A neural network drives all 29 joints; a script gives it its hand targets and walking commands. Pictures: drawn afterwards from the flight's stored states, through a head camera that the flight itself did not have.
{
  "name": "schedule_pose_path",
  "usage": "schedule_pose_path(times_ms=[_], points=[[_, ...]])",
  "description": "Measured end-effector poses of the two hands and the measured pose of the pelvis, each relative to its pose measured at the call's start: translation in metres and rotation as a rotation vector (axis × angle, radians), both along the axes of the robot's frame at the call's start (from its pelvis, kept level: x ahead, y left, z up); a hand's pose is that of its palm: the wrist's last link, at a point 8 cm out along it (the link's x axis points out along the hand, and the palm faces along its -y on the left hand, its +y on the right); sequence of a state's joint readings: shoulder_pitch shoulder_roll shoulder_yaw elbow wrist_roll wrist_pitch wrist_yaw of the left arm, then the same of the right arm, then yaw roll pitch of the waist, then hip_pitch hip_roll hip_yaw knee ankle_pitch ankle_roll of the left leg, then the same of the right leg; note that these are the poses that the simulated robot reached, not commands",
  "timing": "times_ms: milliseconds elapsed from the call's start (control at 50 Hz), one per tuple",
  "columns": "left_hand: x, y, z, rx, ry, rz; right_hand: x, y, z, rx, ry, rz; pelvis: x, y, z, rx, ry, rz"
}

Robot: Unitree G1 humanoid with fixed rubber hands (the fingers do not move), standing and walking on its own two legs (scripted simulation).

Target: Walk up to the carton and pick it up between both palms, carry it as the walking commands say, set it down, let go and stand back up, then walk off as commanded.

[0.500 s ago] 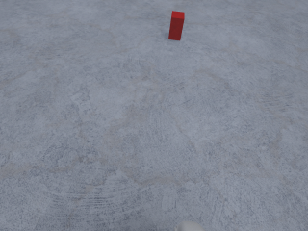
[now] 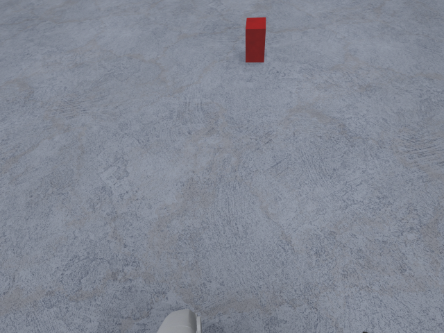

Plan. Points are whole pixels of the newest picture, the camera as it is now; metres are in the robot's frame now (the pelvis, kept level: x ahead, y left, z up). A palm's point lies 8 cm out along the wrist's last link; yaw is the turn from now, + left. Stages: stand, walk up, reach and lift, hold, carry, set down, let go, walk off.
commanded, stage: walk up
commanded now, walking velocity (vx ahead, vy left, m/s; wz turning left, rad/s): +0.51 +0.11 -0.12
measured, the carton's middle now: (255, 40) +2.24 -0.15 -0.64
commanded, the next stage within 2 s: none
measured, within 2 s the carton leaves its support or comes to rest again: neither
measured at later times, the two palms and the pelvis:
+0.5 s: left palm (106, 273) +0.25 +0.31 -0.16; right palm (342, 277) +0.24 -0.21 -0.11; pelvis +0.23 +0.06 +0.00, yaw -2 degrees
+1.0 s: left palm (158, 186) +0.47 +0.21 -0.11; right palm (351, 188) +0.47 -0.30 -0.15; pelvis +0.44 -0.05 +0.00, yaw +0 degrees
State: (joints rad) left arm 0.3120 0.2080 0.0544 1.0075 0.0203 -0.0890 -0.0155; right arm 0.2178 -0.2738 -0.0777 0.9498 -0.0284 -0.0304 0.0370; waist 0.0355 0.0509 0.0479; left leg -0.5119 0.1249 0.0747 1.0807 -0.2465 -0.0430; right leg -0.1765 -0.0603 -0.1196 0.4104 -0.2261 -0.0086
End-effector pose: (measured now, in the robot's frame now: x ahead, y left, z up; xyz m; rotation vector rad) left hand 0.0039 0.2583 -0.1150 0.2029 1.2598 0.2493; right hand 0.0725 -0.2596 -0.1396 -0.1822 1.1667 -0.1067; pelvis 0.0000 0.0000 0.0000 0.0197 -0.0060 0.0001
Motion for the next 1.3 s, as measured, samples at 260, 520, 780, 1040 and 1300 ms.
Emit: schedule_pose_path(times_ms=[260,520,780,1040,1300], points=[[0.001,0.006,-0.019,-0.091,0.289,0.149,0.252,0.081,0.029,0.040,-0.265,0.160,0.127,0.035,-0.010,-0.025,0.005,-0.003],[0.271,0.046,-0.039,-0.135,0.035,-0.068,0.154,0.052,0.028,-0.116,0.137,-0.135,0.239,0.056,0.000,-0.055,-0.021,-0.031],[0.510,-0.046,-0.007,-0.138,-0.247,-0.260,0.160,0.027,0.008,-0.010,0.350,-0.273,0.347,-0.004,-0.005,-0.020,0.000,-0.028],[0.444,-0.047,0.004,0.003,0.032,0.008,0.445,-0.038,-0.003,0.027,0.041,-0.022,0.458,-0.046,0.004,0.010,0.000,-0.012],[0.459,-0.039,-0.019,-0.098,0.309,0.153,0.699,0.041,0.020,0.050,-0.223,0.137,0.587,-0.005,-0.011,-0.024,0.013,-0.012]])
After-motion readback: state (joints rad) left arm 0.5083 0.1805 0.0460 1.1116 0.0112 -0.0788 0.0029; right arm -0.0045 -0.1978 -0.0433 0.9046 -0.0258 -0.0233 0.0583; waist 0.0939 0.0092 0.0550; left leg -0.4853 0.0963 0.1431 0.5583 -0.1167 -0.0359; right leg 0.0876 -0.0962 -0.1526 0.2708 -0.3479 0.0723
